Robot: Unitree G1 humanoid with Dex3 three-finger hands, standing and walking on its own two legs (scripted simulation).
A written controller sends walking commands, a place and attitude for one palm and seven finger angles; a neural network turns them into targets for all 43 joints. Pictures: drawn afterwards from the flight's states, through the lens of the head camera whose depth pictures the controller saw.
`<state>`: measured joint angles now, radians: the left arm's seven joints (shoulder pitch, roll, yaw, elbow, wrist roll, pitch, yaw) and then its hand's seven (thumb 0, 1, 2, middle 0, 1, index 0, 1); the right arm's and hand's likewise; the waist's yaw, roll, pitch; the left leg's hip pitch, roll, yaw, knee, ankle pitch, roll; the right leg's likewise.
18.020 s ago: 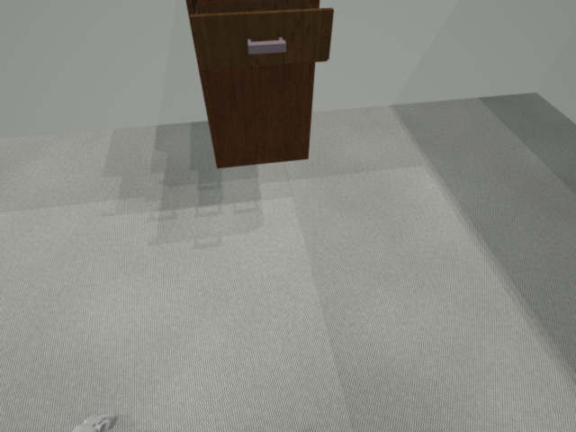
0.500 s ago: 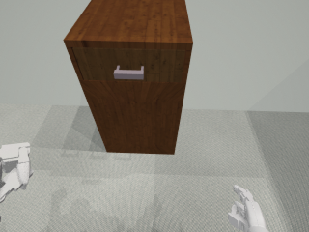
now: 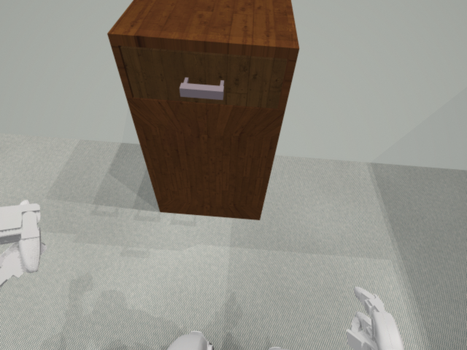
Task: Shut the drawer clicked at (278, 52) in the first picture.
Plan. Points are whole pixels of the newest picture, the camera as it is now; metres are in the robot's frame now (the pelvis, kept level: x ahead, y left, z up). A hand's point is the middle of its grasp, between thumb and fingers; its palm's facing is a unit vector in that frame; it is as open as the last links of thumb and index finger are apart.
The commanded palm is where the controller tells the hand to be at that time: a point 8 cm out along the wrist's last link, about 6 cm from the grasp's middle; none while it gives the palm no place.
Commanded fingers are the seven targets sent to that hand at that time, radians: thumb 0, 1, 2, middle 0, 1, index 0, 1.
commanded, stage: step back with the hand held close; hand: left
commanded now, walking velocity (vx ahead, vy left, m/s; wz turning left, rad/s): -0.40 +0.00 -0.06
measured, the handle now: (203, 86) +0.77 +0.12 +0.01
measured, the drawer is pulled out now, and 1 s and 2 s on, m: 0.00 0.00 0.00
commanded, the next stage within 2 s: stop stepping back and stand still in 0.42 s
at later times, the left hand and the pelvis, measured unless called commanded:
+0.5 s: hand (15, 315) +0.13 +0.21 +0.19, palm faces +0.20 -0.88 -0.43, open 3.2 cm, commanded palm +0.06 +0.28 +0.19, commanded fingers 0.00 0.90 0.90 -1.40 -1.60 -1.40 -1.60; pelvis -0.09 +0.01 +0.00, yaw -4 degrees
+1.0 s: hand out of the picture +0.04 +0.24 +0.19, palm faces +0.26 -0.86 -0.45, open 3.3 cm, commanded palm -0.02 +0.29 +0.19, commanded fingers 0.00 0.90 0.90 -1.40 -1.60 -1.40 -1.60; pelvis -0.16 +0.02 +0.02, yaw -4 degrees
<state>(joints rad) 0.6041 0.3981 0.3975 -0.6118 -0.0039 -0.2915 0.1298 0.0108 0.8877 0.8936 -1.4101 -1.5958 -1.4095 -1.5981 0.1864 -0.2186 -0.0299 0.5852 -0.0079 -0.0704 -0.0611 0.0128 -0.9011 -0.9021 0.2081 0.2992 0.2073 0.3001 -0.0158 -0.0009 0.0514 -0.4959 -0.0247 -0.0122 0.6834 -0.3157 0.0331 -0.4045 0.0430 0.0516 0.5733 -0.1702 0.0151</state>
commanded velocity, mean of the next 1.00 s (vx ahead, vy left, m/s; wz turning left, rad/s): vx -0.12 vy -0.01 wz -0.01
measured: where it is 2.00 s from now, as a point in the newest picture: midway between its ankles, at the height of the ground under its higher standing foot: outside the picture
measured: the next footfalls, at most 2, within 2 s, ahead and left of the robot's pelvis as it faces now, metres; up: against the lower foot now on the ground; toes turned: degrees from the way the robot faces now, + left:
right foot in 0.36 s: -0.13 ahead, -0.08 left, +0.00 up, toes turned -4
left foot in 0.76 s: -0.06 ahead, +0.13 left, +0.00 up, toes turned -2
